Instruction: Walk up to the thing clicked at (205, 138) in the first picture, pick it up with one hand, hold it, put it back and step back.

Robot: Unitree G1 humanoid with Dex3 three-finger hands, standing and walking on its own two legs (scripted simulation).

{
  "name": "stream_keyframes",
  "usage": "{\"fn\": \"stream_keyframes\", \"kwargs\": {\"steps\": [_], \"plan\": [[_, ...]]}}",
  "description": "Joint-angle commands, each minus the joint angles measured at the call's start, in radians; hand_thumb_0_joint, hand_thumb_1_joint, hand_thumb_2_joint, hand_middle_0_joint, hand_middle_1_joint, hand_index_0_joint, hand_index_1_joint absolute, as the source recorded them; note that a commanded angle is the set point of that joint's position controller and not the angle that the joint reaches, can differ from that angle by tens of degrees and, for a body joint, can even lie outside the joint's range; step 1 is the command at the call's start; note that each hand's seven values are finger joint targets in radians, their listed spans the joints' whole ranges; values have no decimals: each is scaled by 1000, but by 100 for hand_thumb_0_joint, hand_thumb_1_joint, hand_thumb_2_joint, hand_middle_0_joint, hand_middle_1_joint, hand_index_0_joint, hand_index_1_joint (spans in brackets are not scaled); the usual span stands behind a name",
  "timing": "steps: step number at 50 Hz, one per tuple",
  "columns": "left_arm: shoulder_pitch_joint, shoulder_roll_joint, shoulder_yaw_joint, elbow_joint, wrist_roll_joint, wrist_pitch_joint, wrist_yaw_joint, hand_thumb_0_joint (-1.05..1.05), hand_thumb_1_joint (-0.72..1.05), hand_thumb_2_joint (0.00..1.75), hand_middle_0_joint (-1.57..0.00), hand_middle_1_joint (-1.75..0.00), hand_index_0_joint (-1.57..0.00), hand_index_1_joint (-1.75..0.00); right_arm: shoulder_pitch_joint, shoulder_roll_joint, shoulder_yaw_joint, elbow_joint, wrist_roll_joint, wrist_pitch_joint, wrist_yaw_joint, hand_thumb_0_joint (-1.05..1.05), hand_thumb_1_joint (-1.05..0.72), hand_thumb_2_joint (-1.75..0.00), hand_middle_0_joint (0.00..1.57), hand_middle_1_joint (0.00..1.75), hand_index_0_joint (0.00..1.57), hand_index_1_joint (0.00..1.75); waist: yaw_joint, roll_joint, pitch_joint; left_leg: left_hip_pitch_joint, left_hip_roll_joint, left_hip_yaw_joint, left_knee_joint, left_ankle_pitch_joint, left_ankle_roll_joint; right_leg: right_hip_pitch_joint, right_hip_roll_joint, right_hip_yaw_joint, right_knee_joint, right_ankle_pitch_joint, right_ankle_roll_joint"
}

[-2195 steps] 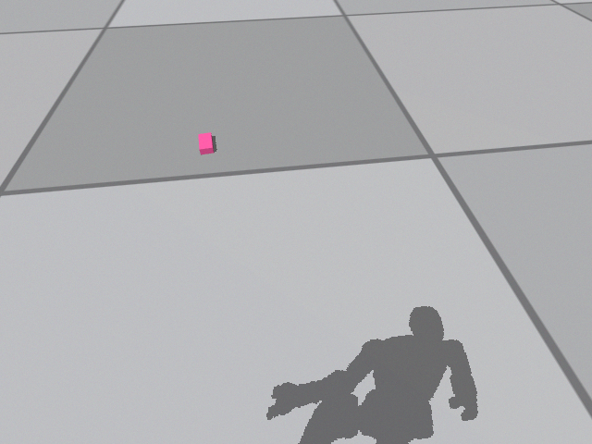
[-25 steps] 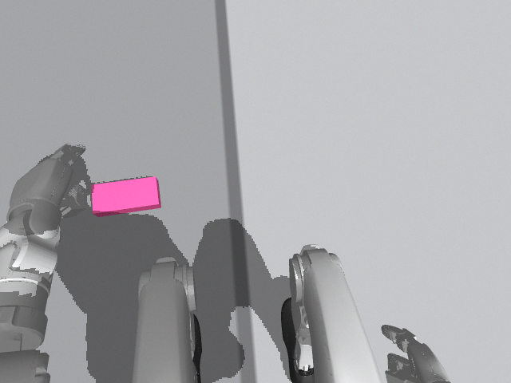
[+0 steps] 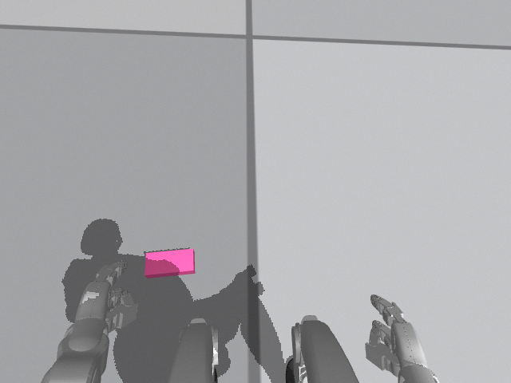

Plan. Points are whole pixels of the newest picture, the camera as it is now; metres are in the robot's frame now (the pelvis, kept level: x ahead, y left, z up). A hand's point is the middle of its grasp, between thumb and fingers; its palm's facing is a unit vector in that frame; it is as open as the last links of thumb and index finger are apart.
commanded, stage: home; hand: left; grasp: from above
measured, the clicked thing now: (170, 263) +0.50 +0.26 -0.59
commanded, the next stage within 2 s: none
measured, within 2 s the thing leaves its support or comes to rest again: neither
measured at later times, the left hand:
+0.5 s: hand (104, 343) +0.20 +0.18 +0.06, palm faces +0.08 -0.97 -0.21, open 7.4 cm
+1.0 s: hand (106, 353) +0.19 +0.18 +0.06, palm faces +0.07 -0.98 -0.21, open 7.4 cm
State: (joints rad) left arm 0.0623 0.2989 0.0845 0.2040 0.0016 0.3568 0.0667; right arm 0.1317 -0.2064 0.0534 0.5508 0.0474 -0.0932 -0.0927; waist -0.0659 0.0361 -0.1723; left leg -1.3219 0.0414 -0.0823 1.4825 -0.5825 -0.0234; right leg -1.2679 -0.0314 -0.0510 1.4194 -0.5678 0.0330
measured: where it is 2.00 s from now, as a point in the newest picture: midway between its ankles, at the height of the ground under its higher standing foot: outside the picture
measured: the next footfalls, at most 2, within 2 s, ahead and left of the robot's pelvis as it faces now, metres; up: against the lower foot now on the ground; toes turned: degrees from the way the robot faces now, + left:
none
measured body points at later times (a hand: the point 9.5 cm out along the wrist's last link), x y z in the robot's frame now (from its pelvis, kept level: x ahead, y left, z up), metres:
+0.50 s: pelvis +0.05 +0.00 +0.10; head +0.06 +0.00 +0.55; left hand +0.20 +0.23 +0.08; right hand +0.22 -0.24 +0.04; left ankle +0.05 +0.13 -0.58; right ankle +0.05 -0.14 -0.58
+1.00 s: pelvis +0.04 +0.00 +0.10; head +0.06 +0.00 +0.55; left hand +0.19 +0.23 +0.07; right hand +0.20 -0.24 +0.04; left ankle +0.05 +0.13 -0.58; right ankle +0.05 -0.14 -0.58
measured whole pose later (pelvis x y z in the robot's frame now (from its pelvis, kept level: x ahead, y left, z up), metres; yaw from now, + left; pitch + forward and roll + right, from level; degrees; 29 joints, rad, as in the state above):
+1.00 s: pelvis +0.04 +0.00 +0.10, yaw +2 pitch +9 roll -3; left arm 0.49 0.22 0.03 -0.11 -0.05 0.45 0.01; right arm 0.29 -0.21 0.03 0.56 0.01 -0.25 -0.19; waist -0.04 0.05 -0.15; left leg -0.69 0.05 -0.06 1.00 -0.47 -0.03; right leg -0.64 -0.03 -0.06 0.94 -0.45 0.03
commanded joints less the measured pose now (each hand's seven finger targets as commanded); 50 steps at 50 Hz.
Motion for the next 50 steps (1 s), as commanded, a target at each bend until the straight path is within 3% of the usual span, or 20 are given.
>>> {"fn": "stream_keyframes", "kwargs": {"steps": [1,5,6,7,13,15,18,27,36,50], "plan": [[3,103,73,-243,-44,-16,21,0,90,90,-20,-30,-20,-30,56,-144,-63,-115,-6,-73,-55,0,-90,-90,20,30,20,30,-18,60,-355,436,-21,4,-333,185,36,357,37,16,-317,205,-45],[131,80,74,-288,-61,4,19,0,90,90,-20,-30,-20,-30,82,-135,-59,-125,-10,-97,-77,0,-90,-90,20,30,20,30,0,55,-293,531,-24,12,-419,264,32,461,42,5,-403,267,-42],[154,57,51,-305,-64,7,15,0,90,90,-20,-30,-20,-30,90,-132,-58,-125,-13,-103,-80,0,-90,-90,20,30,20,30,-9,52,-277,549,-24,16,-437,289,32,488,43,3,-424,292,-40],[176,63,61,-331,-65,11,15,0,90,90,-20,-30,-20,-30,95,-134,-59,-135,-15,-108,-84,0,-90,-90,20,30,20,30,7,49,-271,574,-25,17,-462,290,31,512,45,-1,-442,292,-39],[345,29,32,-461,-65,38,6,0,90,90,-20,-30,-20,-30,110,-121,-62,-170,-22,-133,-98,0,-90,-90,20,30,20,30,21,55,-181,676,-29,30,-575,328,26,622,53,-19,-555,317,-36],[384,11,8,-471,-66,48,-1,0,90,90,-20,-30,-20,-30,111,-117,-61,-170,-26,-141,-101,0,-90,-90,20,30,20,30,14,34,-142,686,-33,40,-588,348,30,640,57,-25,-583,334,-34],[422,13,10,-503,-64,57,-12,0,90,90,-20,-30,-20,-30,113,-122,-69,-179,-30,-152,-105,0,-90,-90,20,30,20,30,9,10,-117,713,-36,48,-606,366,35,666,57,-29,-612,349,-31],[381,16,6,-502,-48,57,-41,0,90,90,-20,-30,-20,-30,85,-133,-73,-174,-43,-193,-106,0,-90,-90,20,30,20,30,8,-25,-27,722,-43,55,-639,289,42,659,46,-30,-651,276,-24],[390,23,9,-521,-42,50,-46,0,90,90,-20,-30,-20,-30,72,-132,-73,-167,-47,-209,-100,0,-90,-90,20,30,20,30,22,33,-53,734,-43,47,-657,260,32,666,48,-30,-639,249,-28],[420,23,15,-503,-45,55,-41,0,90,90,-20,-30,-20,-30,73,-131,-76,-165,-43,-217,-108,0,-90,-90,20,30,20,30,35,1,-53,716,-41,51,-647,266,33,671,47,-28,-642,249,-27]]}}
